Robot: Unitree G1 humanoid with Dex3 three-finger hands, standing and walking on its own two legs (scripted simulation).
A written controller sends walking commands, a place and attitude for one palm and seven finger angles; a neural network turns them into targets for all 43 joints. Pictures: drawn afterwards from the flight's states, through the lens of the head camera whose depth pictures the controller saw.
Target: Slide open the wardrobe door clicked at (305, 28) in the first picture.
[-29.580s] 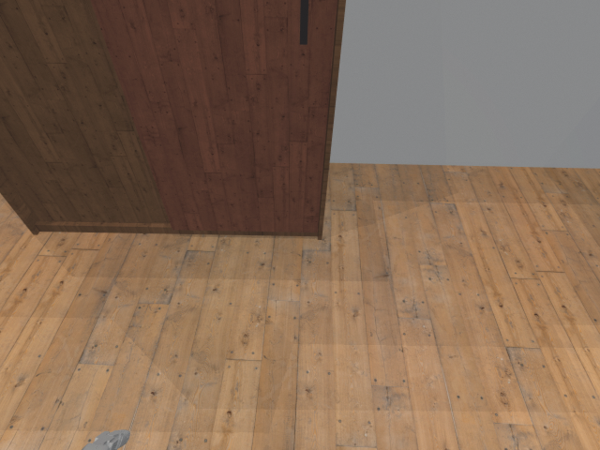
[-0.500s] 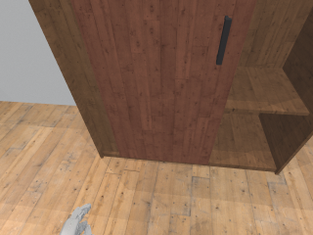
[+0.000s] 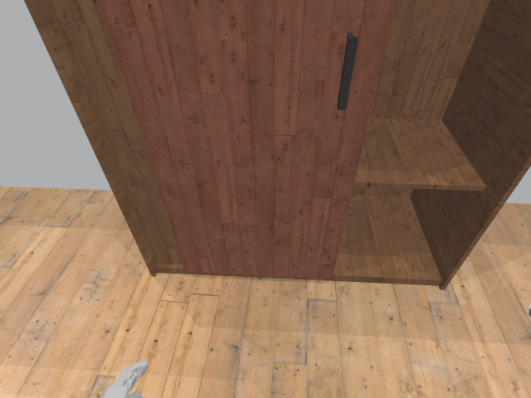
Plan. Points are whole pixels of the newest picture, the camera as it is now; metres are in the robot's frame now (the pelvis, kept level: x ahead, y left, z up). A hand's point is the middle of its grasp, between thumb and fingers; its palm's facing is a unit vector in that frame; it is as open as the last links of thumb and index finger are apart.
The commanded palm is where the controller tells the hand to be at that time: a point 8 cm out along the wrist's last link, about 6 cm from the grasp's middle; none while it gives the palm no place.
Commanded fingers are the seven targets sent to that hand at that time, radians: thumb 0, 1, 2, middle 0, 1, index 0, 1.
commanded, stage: stop stepping back and stand still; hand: right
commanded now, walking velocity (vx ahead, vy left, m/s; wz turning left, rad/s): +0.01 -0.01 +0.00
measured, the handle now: (345, 72) +0.76 -0.16 +0.18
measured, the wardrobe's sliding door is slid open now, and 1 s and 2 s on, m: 0.46 0.46 0.46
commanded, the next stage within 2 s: let the arm hang, fingers relaxed in 0.50 s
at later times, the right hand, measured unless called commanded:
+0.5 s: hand (520, 281) +0.22 -0.28 +0.15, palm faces +0.42 +0.80 -0.43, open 7.4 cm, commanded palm +0.17 -0.31 +0.19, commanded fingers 0.00 -0.90 -0.90 0.20 0.30 0.20 0.30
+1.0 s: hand out of the picture -0.03 -0.19 -0.18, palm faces -0.02 +0.99 -0.13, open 7.3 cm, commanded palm none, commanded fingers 0.00 -0.90 -0.90 0.20 0.30 0.20 0.30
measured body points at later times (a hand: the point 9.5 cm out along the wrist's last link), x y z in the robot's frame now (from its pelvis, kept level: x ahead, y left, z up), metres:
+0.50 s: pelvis +0.02 -0.01 +0.01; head +0.02 -0.03 +0.46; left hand +0.18 +0.23 -0.07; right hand +0.20 -0.32 +0.18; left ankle -0.02 +0.11 -0.73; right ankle +0.04 -0.12 -0.73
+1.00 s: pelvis -0.03 -0.01 +0.00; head -0.01 -0.04 +0.45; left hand +0.00 +0.25 -0.13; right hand -0.02 -0.24 -0.17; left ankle -0.02 +0.11 -0.73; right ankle +0.04 -0.12 -0.73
